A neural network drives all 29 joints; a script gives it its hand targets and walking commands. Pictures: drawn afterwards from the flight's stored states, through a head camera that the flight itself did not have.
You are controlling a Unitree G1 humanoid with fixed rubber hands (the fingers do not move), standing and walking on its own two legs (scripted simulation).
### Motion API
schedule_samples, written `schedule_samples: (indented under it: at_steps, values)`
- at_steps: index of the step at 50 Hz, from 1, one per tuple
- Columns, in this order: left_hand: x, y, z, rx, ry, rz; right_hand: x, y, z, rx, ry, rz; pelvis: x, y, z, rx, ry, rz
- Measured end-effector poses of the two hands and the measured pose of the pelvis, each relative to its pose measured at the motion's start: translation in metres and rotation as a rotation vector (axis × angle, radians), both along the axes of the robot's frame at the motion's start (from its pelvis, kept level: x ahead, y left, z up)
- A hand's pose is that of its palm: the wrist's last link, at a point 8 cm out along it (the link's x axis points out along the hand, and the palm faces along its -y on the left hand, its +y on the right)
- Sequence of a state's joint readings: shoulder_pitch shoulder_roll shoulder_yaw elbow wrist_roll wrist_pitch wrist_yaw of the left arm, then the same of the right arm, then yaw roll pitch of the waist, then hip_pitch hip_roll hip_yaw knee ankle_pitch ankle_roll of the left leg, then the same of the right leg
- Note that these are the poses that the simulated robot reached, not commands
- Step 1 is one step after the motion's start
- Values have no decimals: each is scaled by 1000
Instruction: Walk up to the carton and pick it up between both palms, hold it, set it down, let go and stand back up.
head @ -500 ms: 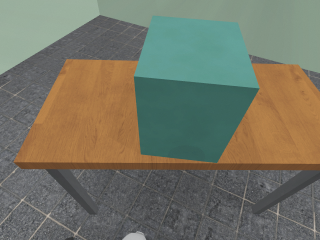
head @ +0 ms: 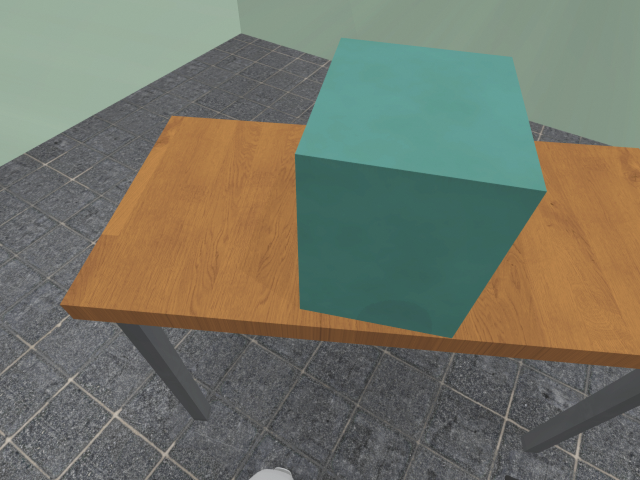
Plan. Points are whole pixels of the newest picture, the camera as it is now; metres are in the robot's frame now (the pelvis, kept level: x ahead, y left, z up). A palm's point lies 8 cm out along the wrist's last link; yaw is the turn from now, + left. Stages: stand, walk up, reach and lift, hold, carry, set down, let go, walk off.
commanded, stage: walk up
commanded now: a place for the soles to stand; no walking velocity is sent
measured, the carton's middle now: (398, 192) +0.47 -0.07 +0.10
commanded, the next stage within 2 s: stand in 0.56 s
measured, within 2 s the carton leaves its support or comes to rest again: neither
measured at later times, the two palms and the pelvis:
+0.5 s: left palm out of the picture +0.03 +0.28 -0.12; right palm out of the picture +0.08 -0.25 -0.11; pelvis -0.01 +0.01 +0.00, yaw +1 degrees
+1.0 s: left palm out of the picture +0.01 +0.28 -0.12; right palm out of the picture +0.07 -0.24 -0.12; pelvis -0.01 +0.01 +0.00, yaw +0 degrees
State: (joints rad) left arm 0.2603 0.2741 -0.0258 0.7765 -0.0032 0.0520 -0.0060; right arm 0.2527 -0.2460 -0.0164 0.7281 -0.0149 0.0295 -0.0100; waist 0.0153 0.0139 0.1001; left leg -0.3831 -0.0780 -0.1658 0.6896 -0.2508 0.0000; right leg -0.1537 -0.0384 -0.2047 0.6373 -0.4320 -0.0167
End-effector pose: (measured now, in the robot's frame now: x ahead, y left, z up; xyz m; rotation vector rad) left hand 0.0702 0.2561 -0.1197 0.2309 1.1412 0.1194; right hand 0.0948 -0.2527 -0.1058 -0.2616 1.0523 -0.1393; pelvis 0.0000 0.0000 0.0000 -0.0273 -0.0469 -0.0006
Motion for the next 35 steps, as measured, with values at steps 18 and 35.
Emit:
schedule_samples:
  at_steps: [18,35]
  values:
    - [-41,16,1,28,71,41,-16,3,2,-8,54,-7,-5,3,6,-6,17,10]
    - [-35,27,-1,15,43,51,-23,18,-2,1,68,-13,-11,17,4,0,4,11]
